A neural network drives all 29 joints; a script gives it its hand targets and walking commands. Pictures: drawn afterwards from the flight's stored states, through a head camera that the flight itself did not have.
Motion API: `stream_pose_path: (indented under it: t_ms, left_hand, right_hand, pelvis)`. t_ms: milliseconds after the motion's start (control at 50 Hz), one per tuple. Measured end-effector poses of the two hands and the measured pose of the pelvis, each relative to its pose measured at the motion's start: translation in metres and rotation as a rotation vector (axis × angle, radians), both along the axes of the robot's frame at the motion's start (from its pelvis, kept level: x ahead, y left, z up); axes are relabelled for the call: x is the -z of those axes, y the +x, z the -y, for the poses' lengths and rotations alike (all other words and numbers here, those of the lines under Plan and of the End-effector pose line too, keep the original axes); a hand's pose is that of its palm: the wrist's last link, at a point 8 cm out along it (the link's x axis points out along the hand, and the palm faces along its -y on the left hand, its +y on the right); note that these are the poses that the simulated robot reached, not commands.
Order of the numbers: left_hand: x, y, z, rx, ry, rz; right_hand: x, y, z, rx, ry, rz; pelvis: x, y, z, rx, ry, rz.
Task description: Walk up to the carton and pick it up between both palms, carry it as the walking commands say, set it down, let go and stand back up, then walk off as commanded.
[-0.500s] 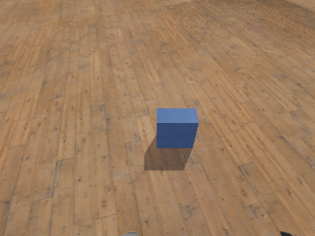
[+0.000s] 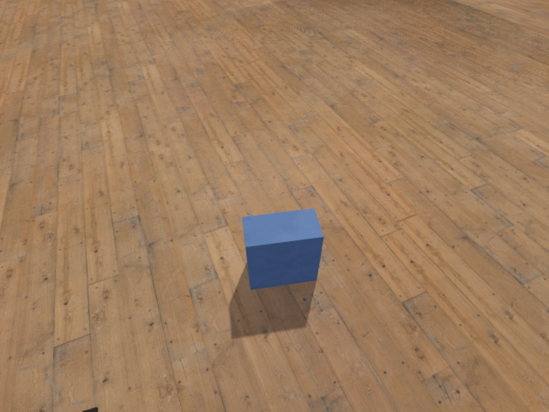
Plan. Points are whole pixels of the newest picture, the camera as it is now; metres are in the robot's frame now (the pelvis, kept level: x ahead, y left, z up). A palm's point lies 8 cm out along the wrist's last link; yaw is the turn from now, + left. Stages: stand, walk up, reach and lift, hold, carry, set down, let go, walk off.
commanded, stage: walk up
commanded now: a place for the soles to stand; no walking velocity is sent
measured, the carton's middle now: (281, 250) +0.83 +0.01 -0.60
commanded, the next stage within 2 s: none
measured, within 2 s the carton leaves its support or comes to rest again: neither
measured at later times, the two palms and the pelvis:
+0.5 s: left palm (71, 364) +0.24 +0.35 -0.09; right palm out of the picture +0.16 -0.29 -0.06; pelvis +0.12 +0.04 +0.00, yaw -3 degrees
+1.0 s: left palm (104, 303) +0.35 +0.34 -0.10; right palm (465, 321) +0.30 -0.30 -0.07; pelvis +0.25 +0.03 -0.01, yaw -1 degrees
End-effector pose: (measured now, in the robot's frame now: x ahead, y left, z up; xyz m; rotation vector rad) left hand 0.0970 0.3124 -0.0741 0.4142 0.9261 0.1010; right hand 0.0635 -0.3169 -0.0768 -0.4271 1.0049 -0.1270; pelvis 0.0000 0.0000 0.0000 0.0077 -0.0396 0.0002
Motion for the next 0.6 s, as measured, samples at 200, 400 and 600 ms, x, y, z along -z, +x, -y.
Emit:
stream_pose_path:
  t_ms: [200, 400, 600]
  left_hand:
    - [0.010, 0.014, -0.016, -0.021, -0.016, -0.081]
    - [0.026, 0.103, -0.037, 0.020, -0.044, -0.014]
    - [0.011, 0.167, -0.029, 0.047, -0.002, 0.005]
  right_hand:
    - [-0.016, 0.088, -0.020, -0.046, -0.015, 0.077]
    - [-0.013, 0.086, -0.033, 0.034, -0.076, 0.040]
    - [-0.013, 0.126, -0.010, 0.056, -0.076, 0.012]
  pelvis:
    - [-0.004, 0.040, -0.015, -0.011, -0.027, -0.006]
    - [0.009, 0.092, -0.044, 0.031, -0.016, 0.038]
    - [0.005, 0.149, -0.026, 0.049, -0.004, 0.017]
